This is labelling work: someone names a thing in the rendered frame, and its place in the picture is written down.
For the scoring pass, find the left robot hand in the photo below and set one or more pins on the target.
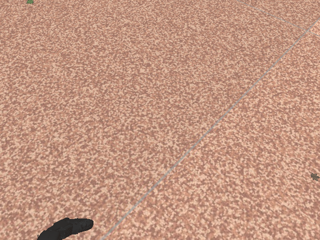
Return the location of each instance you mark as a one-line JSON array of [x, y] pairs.
[[66, 227]]

